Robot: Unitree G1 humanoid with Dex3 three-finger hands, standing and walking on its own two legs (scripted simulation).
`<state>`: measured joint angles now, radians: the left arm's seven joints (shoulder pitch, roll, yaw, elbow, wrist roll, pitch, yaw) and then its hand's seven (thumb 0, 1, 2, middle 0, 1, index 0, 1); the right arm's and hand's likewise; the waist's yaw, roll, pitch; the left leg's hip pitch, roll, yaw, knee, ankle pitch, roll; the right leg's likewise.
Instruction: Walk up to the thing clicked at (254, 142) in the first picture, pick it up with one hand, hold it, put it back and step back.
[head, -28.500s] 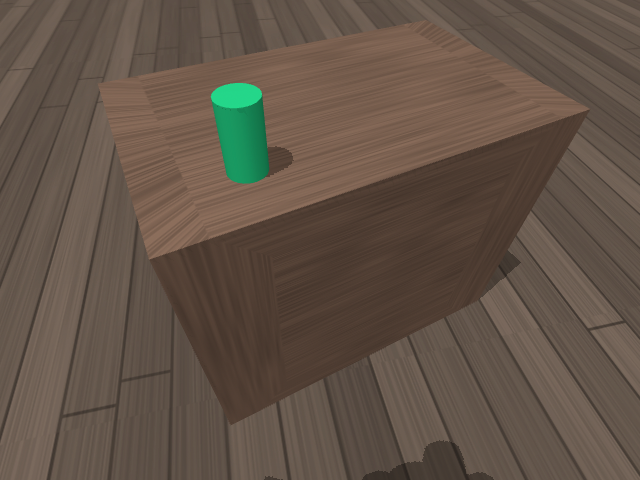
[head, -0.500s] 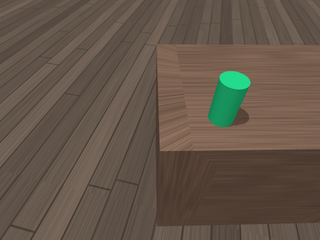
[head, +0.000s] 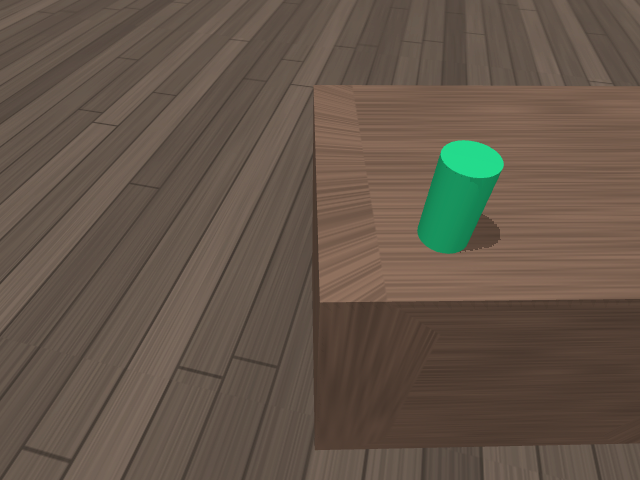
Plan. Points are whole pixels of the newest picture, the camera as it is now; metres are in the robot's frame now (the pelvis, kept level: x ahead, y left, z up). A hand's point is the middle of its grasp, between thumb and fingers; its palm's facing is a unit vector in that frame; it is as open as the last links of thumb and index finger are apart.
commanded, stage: stand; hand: right
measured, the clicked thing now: (455, 200) +0.47 -0.18 +0.09
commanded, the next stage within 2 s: step back in 0.94 s
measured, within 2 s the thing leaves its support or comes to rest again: neither
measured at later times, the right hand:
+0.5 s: hand out of the picture +0.07 -0.25 -0.15, palm faces -0.02 +0.94 -0.35, open 7.4 cm
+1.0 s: hand out of the picture +0.08 -0.25 -0.16, palm faces -0.01 +0.94 -0.34, open 7.4 cm
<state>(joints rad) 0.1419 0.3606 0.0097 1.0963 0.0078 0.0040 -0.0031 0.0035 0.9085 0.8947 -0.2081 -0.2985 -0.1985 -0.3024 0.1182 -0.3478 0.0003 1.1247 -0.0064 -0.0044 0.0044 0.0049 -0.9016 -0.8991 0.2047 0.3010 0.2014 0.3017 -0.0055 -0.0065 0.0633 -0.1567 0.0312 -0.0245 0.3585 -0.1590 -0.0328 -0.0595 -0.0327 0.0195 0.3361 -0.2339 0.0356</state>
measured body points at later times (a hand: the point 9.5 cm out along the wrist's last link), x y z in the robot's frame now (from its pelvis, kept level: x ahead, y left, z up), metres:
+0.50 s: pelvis +0.00 +0.00 +0.00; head +0.01 +0.01 +0.45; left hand +0.07 +0.31 -0.14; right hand +0.07 -0.30 -0.13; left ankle +0.02 +0.14 -0.75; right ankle -0.03 -0.14 -0.75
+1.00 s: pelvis -0.01 +0.00 +0.00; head +0.01 +0.00 +0.45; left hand +0.07 +0.31 -0.13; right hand +0.08 -0.30 -0.13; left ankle +0.02 +0.14 -0.75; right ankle -0.03 -0.14 -0.75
